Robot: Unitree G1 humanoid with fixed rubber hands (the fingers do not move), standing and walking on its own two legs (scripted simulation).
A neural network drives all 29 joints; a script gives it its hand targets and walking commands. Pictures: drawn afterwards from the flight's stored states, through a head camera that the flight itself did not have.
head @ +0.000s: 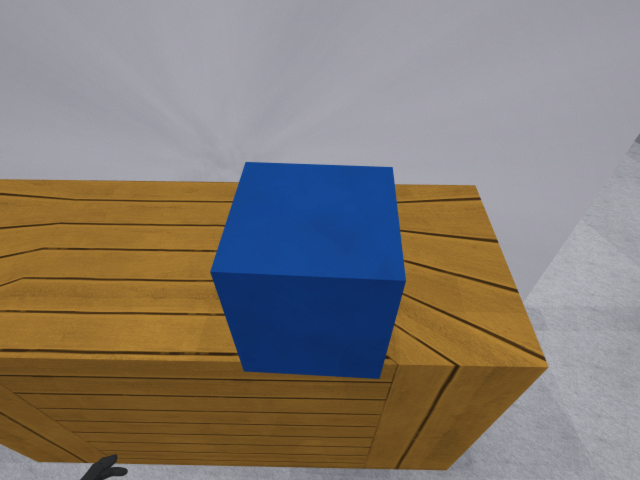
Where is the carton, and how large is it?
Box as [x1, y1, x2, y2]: [210, 162, 405, 378]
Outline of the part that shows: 245,162 210,271 243,369 245,371 379,378 405,282 392,167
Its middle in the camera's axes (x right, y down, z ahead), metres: -0.01 +0.05 +0.57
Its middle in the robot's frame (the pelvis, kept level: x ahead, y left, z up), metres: +0.41 +0.02 +0.02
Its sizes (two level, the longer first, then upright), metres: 0.210 0.200 0.250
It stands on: a pedestal, 0.67 m high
